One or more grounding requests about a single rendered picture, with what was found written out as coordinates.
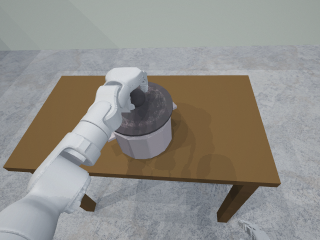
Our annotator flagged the table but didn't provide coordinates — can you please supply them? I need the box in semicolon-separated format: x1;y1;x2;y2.
3;75;281;223

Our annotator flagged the robot right hand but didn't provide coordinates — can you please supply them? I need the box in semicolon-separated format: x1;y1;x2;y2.
238;220;270;240

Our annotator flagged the left robot forearm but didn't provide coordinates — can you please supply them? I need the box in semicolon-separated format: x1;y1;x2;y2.
26;78;130;194

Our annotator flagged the left robot upper arm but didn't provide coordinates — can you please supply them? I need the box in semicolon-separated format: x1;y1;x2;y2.
0;155;91;240

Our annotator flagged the knob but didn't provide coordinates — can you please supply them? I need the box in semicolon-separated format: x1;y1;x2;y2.
130;88;146;107

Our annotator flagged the robot left hand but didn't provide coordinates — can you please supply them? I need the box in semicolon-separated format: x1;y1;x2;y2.
105;67;148;113

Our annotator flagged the lid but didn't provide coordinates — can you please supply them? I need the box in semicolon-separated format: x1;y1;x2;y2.
115;81;173;137

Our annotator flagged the pot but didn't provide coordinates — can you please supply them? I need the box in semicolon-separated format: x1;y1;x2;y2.
108;102;177;159

